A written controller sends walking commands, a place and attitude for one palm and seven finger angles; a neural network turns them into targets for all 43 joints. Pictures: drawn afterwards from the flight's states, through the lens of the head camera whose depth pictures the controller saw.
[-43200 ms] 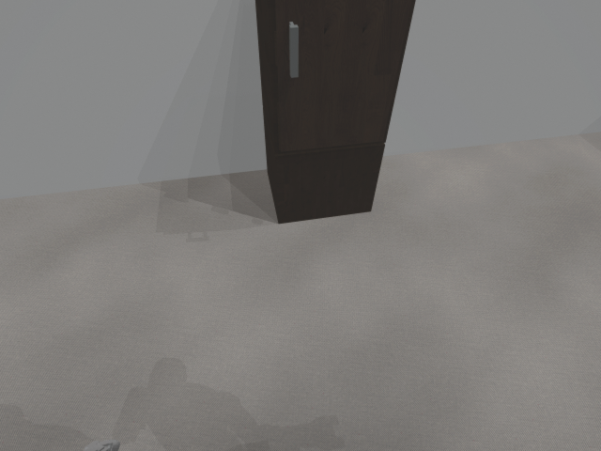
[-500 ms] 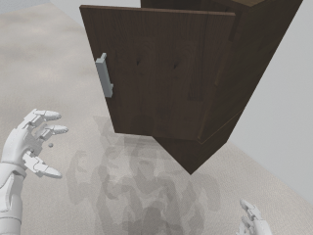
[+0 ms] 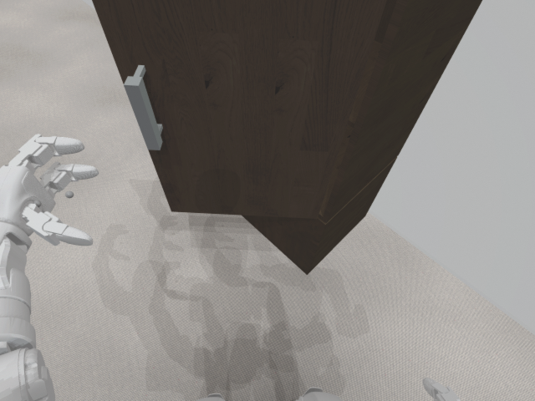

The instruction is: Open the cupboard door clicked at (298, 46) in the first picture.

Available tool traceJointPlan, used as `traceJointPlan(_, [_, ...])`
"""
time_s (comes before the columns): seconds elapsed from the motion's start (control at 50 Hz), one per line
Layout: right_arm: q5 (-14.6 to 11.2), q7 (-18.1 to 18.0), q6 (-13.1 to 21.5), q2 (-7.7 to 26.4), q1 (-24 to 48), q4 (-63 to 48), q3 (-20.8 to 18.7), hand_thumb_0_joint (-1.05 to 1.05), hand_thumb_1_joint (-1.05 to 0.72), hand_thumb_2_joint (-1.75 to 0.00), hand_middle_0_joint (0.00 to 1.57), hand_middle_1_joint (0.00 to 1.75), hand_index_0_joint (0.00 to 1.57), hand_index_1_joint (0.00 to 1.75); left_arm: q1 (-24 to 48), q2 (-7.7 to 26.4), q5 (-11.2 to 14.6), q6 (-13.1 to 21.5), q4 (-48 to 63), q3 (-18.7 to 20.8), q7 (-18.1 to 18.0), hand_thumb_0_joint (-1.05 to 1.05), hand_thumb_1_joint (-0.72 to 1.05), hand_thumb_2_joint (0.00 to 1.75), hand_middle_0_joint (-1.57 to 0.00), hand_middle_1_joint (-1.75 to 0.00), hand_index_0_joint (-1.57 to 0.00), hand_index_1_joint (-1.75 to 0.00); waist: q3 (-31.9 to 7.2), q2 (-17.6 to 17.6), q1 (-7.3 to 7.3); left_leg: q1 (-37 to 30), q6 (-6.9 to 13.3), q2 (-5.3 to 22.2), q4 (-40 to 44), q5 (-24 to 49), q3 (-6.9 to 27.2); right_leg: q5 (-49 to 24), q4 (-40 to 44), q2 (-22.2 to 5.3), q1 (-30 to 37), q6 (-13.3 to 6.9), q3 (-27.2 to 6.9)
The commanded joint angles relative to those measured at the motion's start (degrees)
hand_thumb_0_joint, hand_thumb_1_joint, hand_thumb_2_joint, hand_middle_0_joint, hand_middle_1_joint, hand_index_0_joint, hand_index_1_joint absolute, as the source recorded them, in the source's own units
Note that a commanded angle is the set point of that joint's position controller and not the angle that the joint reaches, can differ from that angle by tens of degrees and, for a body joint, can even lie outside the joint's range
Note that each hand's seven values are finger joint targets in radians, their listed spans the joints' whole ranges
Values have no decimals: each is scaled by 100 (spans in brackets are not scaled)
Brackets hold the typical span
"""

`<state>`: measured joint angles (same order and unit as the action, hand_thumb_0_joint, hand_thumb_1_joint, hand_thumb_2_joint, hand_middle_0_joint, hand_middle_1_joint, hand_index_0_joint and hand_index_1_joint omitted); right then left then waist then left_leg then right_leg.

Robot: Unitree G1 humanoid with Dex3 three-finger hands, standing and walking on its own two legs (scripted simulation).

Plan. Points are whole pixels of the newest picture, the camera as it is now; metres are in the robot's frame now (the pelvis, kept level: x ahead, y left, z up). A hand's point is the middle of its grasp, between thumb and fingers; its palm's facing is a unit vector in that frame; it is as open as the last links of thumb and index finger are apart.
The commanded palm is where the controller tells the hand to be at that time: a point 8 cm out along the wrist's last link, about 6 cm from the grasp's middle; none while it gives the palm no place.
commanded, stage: move the hooked fingers beside the handle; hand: left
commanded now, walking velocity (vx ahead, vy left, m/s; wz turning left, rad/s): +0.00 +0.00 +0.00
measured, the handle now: (148, 109) +0.58 +0.23 +0.07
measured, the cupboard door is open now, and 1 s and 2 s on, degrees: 43 43 43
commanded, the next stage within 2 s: none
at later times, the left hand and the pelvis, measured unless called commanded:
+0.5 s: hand (88, 157) +0.45 +0.28 +0.09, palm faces -0.02 -1.00 -0.01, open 14.0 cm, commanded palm +0.43 +0.34 +0.08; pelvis +0.01 +0.01 -0.01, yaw +0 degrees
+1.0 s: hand (99, 123) +0.52 +0.29 +0.09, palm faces -0.03 -1.00 -0.01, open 14.0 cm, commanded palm +0.52 +0.33 +0.08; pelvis +0.01 +0.02 -0.02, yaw -2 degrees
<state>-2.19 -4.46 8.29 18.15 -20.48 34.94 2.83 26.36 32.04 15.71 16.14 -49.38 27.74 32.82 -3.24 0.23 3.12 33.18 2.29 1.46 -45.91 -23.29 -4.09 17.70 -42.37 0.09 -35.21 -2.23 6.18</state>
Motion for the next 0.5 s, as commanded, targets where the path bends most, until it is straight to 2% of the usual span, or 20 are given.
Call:
traceJointPlan(0.0, [-16, -42, 154, 890, -282, -627, -387, 0, -90, -90, 20, 30, 20, 30, 2118, 1846, 107, 378, 1109, 324, 47, 0, -50, 30, -30, -120, -30, -120, -1981, 645, -18, -592, -81, -95, 636, 1830, 517, -1376, 323, 48, 1217, 29, -561])
traceJointPlan(0.02, [-13, -40, 130, 905, -308, -620, -391, 0, -90, -90, 20, 30, 20, 30, 2121, 1879, 76, 382, 1081, 326, 34, 0, -50, 30, -30, -120, -30, -120, -2016, 651, -29, -611, -90, -92, 642, 1864, 548, -1352, 312, 50, 1177, 24, -537])
traceJointPlan(0.04, [-14, -33, 105, 894, -329, -620, -389, 0, -90, -90, 20, 30, 20, 30, 2140, 1753, 76, 371, 984, 236, 14, 0, -50, 30, -30, -120, -30, -120, -1959, 528, 14, -615, -86, -84, 655, 1845, 562, -1320, 324, 62, 1102, 34, -511])
traceJointPlan(0.06, [-21, -33, 74, 905, -340, -605, -385, 0, -90, -90, 20, 30, 20, 30, 2203, 1746, 55, 369, 868, 217, -15, 0, -50, 30, -30, -120, -30, -120, -1838, 549, 19, -575, -99, -70, 677, 1767, 581, -1205, 337, 62, 986, 29, -486])
traceJointPlan(0.08, [-14, -34, 48, 909, -361, -596, -378, 0, -90, -90, 20, 30, 20, 30, 2465, 1657, 66, 376, 865, 90, -13, 0, -50, 30, -30, -120, -30, -120, -1808, 498, 102, -592, -86, -66, 649, 1805, 578, -1235, 311, 79, 922, 21, -475])
traceJointPlan(0.12, [-1, -33, -16, 937, -451, -545, -397, 0, -90, -90, 20, 30, 20, 30, 2703, 1849, 5, 400, 725, 219, -86, 0, -50, 30, -30, -120, -30, -120, -1932, 454, 108, -608, -99, -58, 655, 1767, 615, -1181, 312, 77, 909, 39, -467])
traceJointPlan(0.14, [14, -27, -48, 944, -479, -550, -391, 0, -90, -90, 20, 30, 20, 30, 2577, 1972, -39, 393, 555, 341, -125, 0, -50, 30, -30, -120, -30, -120, -1987, 477, 48, -567, -104, -61, 645, 1804, 610, -1196, 287, 76, 944, 29, -475])
traceJointPlan(0.2, [30, -18, -150, 942, -555, -500, -366, 0, -90, -90, 20, 30, 20, 30, 3072, 2159, -165, 480, 364, 344, -175, 0, -50, 30, -30, -120, -30, -120, -2016, 526, 135, -494, -100, -53, 579, 1839, 602, -1258, 229, 82, 910, 37, -490])
traceJointPlan(0.24, [48, 1, -206, 934, -593, -512, -376, 0, -90, -90, 20, 30, 20, 30, 3105, 2196, -230, 560, 344, 352, -188, 0, -50, 30, -30, -120, -30, -120, -2144, 720, 112, -638, -129, -40, 533, 2101, 633, -1364, 178, 85, 856, 24, -478])
traceJointPlan(0.28, [59, 28, -266, 923, -663, -560, -397, 0, -90, -90, 20, 30, 20, 30, 3022, 2048, -193, 601, 421, 259, -161, 0, -50, 30, -30, -120, -30, -120, -2388, 810, 119, -933, -168, -1, 442, 2682, 656, -1578, 124, 119, 766, 23, -455])
traceJointPlan(0.3, [55, 44, -307, 929, -674, -507, -386, 0, -90, -90, 20, 30, 20, 30, 3066, 2078, -201, 574, 241, 279, -155, 0, -50, 30, -30, -120, -30, -120, -2281, 818, 146, -922, -189, 22, 445, 2606, 666, -1491, 148, 127, 654, 39, -436])
traceJointPlan(0.34, [45, 38, -384, 949, -691, -451, -374, 0, -90, -90, 20, 30, 20, 30, 3354, 1935, -208, 507, -193, 135, -149, 0, -50, 30, -30, -120, -30, -120, -1925, 440, 298, -592, -127, 20, 458, 2088, 650, -1264, 193, 134, 499, 67, -425])
traceJointPlan(0.36, [46, 28, -414, 987, -713, -437, -374, 0, -90, -90, 20, 30, 20, 30, 3431, 2111, -247, 480, -358, 242, -170, 0, -50, 30, -30, -120, -30, -120, -1843, 338, 306, -378, -96, 11, 460, 1859, 637, -1184, 193, 120, 521, 68, -433])
traceJointPlan(0.38, [46, 13, -446, 1000, -729, -456, -356, 0, -90, -90, 20, 30, 20, 30, 3604, 2257, -267, 502, -391, 294, -168, 0, -50, 30, -30, -120, -30, -120, -1871, 425, 287, -343, -93, -15, 443, 1943, 643, -1251, 148, 122, 583, 39, -451])
traceJointPlan(0.4, [62, 21, -471, 988, -762, -471, -354, 0, -90, -90, 20, 30, 20, 30, 3666, 2297, -340, 509, -331, 270, -170, 0, -50, 30, -30, -120, -30, -120, -2114, 647, 276, -471, -96, -19, 424, 2035, 627, -1295, 126, 118, 586, 52, -476])
traceJointPlan(0.42, [73, 25, -494, 989, -793, -448, -360, 0, -90, -90, 20, 30, 20, 30, 3810, 2369, -404, 534, -282, 266, -189, 0, -50, 30, -30, -120, -30, -120, -2193, 792, 308, -583, -126, -2, 388, 2120, 659, -1276, 100, 113, 462, 51, -456])
traceJointPlan(0.44, [91, 32, -523, 981, -822, -431, -356, 0, -90, -90, 20, 30, 20, 30, 3952, 2341, -444, 565, -289, 209, -206, 0, -50, 30, -30, -120, -30, -120, -2223, 812, 350, -611, -139, 6, 355, 2146, 672, -1251, 83, 122, 400, 55, -447])
traceJointPlan(0.48, [114, 28, -592, 1013, -909, -424, -370, 0, -90, -90, 20, 30, 20, 30, 3997, 2549, -401, 653, -315, 405, -214, 0, -50, 30, -30, -120, -30, -120, -2388, 612, 351, -607, -138, 24, 267, 2487, 700, -1483, 16, 157, 500, 46, -442])
